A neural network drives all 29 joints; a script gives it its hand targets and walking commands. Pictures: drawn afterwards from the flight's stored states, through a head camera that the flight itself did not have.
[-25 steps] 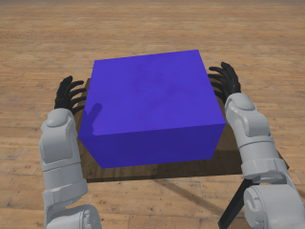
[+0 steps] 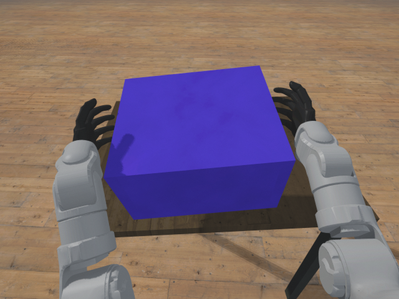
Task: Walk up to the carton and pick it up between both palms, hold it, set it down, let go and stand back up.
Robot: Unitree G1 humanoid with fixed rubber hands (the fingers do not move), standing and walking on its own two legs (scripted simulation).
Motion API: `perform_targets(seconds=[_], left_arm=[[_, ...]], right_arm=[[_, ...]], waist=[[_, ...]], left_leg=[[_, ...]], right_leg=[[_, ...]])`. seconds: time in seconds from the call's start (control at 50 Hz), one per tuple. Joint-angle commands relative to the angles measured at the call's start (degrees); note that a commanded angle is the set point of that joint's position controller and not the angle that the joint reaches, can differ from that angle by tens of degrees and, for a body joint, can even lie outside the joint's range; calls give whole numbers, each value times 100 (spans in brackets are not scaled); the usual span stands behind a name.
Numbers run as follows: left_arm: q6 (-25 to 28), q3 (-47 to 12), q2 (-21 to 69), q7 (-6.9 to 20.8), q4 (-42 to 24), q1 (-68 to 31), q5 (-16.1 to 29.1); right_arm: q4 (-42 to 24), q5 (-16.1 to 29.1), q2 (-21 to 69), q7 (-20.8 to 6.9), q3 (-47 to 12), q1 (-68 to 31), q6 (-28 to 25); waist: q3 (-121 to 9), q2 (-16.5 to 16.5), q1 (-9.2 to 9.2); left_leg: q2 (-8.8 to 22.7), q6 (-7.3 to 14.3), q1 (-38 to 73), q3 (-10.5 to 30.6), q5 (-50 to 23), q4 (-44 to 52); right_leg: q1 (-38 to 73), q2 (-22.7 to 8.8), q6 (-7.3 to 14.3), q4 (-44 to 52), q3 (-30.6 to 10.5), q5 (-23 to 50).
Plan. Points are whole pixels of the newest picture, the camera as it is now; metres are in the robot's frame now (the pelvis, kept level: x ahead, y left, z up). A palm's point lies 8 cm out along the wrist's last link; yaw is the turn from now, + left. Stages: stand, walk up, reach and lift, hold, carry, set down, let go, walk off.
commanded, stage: hold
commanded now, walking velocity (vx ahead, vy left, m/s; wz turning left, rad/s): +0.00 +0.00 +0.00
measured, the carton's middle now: (198, 140) +0.42 +0.01 +0.14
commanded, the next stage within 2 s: none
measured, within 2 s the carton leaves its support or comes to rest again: neither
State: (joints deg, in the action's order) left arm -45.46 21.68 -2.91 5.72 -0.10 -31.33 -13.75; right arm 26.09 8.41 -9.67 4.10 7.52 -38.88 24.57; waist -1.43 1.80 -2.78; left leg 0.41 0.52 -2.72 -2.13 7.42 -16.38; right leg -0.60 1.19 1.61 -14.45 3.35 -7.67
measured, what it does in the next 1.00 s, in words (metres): stands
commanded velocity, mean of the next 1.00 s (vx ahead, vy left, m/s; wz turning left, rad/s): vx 0.00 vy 0.00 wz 0.00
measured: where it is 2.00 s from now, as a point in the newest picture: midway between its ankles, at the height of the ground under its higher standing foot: outside the picture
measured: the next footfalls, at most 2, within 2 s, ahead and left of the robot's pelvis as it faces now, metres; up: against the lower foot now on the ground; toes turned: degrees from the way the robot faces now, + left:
none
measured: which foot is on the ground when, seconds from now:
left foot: down 0.00-1.00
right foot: down 0.00-1.00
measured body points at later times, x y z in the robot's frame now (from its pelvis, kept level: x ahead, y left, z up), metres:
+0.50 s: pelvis +0.00 +0.00 +0.00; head -0.06 +0.02 +0.45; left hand +0.35 +0.21 +0.21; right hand +0.38 -0.19 +0.22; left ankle +0.03 +0.11 -0.75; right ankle +0.01 -0.10 -0.75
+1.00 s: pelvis +0.00 +0.00 +0.00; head -0.05 +0.01 +0.45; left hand +0.35 +0.21 +0.21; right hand +0.38 -0.19 +0.22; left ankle +0.03 +0.11 -0.75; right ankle +0.01 -0.10 -0.75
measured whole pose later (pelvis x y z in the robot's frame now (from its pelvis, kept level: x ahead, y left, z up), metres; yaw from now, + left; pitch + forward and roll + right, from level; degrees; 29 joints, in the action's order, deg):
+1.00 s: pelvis +0.00 +0.00 +0.00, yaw +0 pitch -6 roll +0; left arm -45.4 21.7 -3.3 5.8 0.3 -31.5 -13.7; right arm 26.3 8.6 -9.6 4.3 7.2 -39.1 24.4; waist -1.6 2.0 -2.9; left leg 0.5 0.3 -2.7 -2.0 7.4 -16.4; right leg -0.6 1.3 1.8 -14.5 3.4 -7.7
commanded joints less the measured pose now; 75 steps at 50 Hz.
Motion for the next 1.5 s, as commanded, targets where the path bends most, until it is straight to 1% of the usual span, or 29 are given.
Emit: perform_targets(seconds=[0.0, 0.06, 0.12, 0.16, 0.24, 0.28, 0.32, 0.4, 0.42, 0.48, 0.52, 0.58, 0.66, 0.7, 0.72, 0.76, 0.78, 0.84, 0.88, 0.94, 1.08, 1.1, 1.2, 1.24, 1.28, 1.3, 1.36, 1.44, 1.48], left_arm=[[337, -2346, 1701, 824, -691, -3127, 955], [363, -2399, 1652, 792, -817, -3106, 993], [312, -2268, 1602, 834, -633, -2997, 906], [298, -2218, 1585, 860, -610, -3029, 856], [336, -2355, 1628, 839, -910, -3013, 961], [317, -2340, 1607, 821, -833, -2938, 911], [288, -2284, 1609, 827, -724, -2883, 883], [334, -2402, 1609, 805, -955, -3071, 995], [322, -2367, 1615, 791, -896, -3015, 947], [281, -2284, 1607, 820, -673, -2929, 885], [256, -2260, 1609, 873, -655, -2996, 868], [300, -2394, 1658, 863, -822, -3079, 959], [357, -2336, 1634, 801, -770, -3181, 933], [347, -2270, 1611, 798, -779, -2998, 909], [341, -2253, 1580, 810, -699, -3031, 898], [303, -2211, 1605, 833, -554, -2873, 842], [319, -2169, 1564, 851, -531, -3057, 862], [327, -2230, 1579, 869, -679, -3035, 898], [330, -2190, 1552, 863, -636, -3088, 869], [322, -2235, 1614, 853, -574, -3157, 899], [371, -2376, 1621, 853, -779, -3119, 984], [352, -2282, 1576, 865, -666, -3063, 916], [308, -2312, 1610, 877, -820, -2999, 915], [306, -2242, 1571, 865, -705, -3017, 889], [330, -2315, 1614, 834, -899, -2981, 934], [318, -2373, 1631, 820, -862, -3022, 952], [341, -2388, 1625, 795, -844, -3151, 988], [303, -2235, 1586, 829, -589, -3046, 868], [284, -2284, 1637, 854, -688, -2957, 892]], right_arm=[[-1351, 633, 2065, -995, -1745, -3256, -297], [-1345, 671, 2031, -963, -1790, -3184, -277], [-1321, 677, 2031, -944, -1811, -3183, -237], [-1236, 655, 2043, -951, -1767, -3110, -230], [-1519, 767, 2050, -924, -1922, -3168, -271], [-1468, 775, 2005, -930, -1898, -3101, -248], [-1472, 737, 1980, -932, -1861, -3154, -242], [-1561, 745, 2050, -945, -1859, -3187, -274], [-1492, 752, 2035, -958, -1873, -3184, -264], [-1292, 686, 1979, -968, -1805, -3087, -198], [-1205, 641, 2003, -958, -1720, -3043, -166], [-1388, 682, 2003, -965, -1751, -3149, -231], [-1274, 652, 2059, -1022, -1739, -3239, -271], [-1382, 688, 2084, -1004, -1865, -3200, -284], [-1339, 665, 2045, -984, -1842, -3214, -271], [-1328, 672, 2054, -964, -1859, -3174, -267], [-1344, 656, 2099, -960, -1838, -3320, -275], [-1361, 688, 2114, -939, -1884, -3201, -271], [-1341, 695, 2127, -940, -1894, -3238, -260], [-1238, 630, 2060, -976, -1743, -3239, -257], [-1451, 666, 2088, -917, -1837, -3174, -279], [-1308, 653, 2061, -909, -1810, -3142, -239], [-1452, 771, 1990, -922, -1890, -3122, -218], [-1437, 727, 1988, -931, -1860, -3210, -222], [-1485, 759, 2012, -962, -1885, -3143, -254], [-1463, 746, 1977, -971, -1842, -3158, -248], [-1432, 694, 1961, -991, -1775, -3233, -262], [-1237, 634, 2015, -993, -1744, -3212, -240], [-1413, 689, 2027, -962, -1823, -3189, -258]], waist=[[-1743, -217, -85], [-1884, -230, -119], [-1658, -161, -62], [-1529, -230, -59], [-1921, -220, -63], [-1712, -302, -56], [-1611, -207, -34], [-1790, -260, -60], [-1690, -305, -22], [-1505, -186, -43], [-1428, -204, -117], [-1711, -333, -135], [-1699, -284, -61], [-1805, -151, 5], [-1782, -140, -27], [-1664, -120, 1], [-1623, -91, 30], [-1691, -138, -21], [-1699, -126, 19], [-1599, -205, -40], [-1834, -208, -136], [-1658, -214, -117], [-1727, -273, -65], [-1609, -215, -1], [-1769, -234, 0], [-1715, -297, -59], [-1751, -294, -91], [-1538, -173, -34], [-1658, -208, -29]], left_leg=[[-102, -137, 621, 4, -776, 65], [-117, -186, 738, 12, -1075, -26], [-128, -140, 565, 9, -859, 49], [-128, -141, 502, -3, -725, 93], [-127, -185, 729, 17, -1210, -57], [-130, -192, 735, 16, -1166, -57], [-122, -153, 644, 17, -917, 23], [-127, -167, 683, -4, -989, -25], [-112, -170, 674, 0, -995, -7], [-88, -132, 584, 9, -747, 100], [-108, -137, 522, -12, -602, 131], [-112, -204, 642, -6, -829, 43], [-97, -160, 625, -1, -803, 62], [-98, -130, 630, 4, -1039, 18], [-118, -126, 619, -4, -928, 39], [-124, -100, 582, -8, -841, 62], [-144, -67, 426, -32, -680, 90], [-148, -91, 506, -15, -851, 41], [-146, -88, 515, -20, -767, 64], [-114, -109, 519, -17, -676, 88], [-151, -147, 664, 12, -942, -15], [-145, -137, 581, -4, -867, 26], [-122, -206, 690, 3, -1179, -35], [-136, -160, 583, -14, -956, 20], [-109, -167, 656, 4, -1060, -1], [-101, -198, 671, 15, -1022, -6], [-100, -191, 671, 6, -924, -7], [-108, -116, 536, -22, -702, 98], [-122, -142, 582, -14, -900, 34]], right_leg=[[83, 28, -153, 147, -21, 761], [224, 60, -171, 94, -6, 1034], [243, 30, -170, 129, -30, 892], [175, -3, -166, 161, -44, 792], [291, 54, -168, 80, -24, 1221], [190, 44, -157, 107, -32, 1113], [136, 38, -142, 166, -36, 905], [113, 36, -150, 129, -36, 930], [91, 47, -128, 133, -23, 894], [82, 42, -124, 186, -37, 694], [60, 4, -147, 204, -41, 640], [108, 30, -138, 148, -34, 796], [61, 47, -133, 147, 2, 660], [225, 61, -150, 107, -23, 956], [201, 34, -172, 124, -42, 962], [221, 21, -162, 152, -63, 934], [197, -6, -188, 162, -61, 829], [273, -12, -189, 121, -71, 1060], [237, 5, -184, 128, -61, 889], [83, 11, -143, 180, -39, 648], [198, -6, -204, 114, -51, 1135], [206, 1, -195, 116, -42, 1049], [253, 62, -159, 103, -28, 1108], [144, 33, -162, 155, -27, 902], [187, 60, -139, 105, -20, 924], [129, 59, -136, 115, -18, 878], [15, 50, -126, 149, -19, 736], [88, 16, -151, 165, -50, 726], [220, 21, -162, 125, -59, 964]])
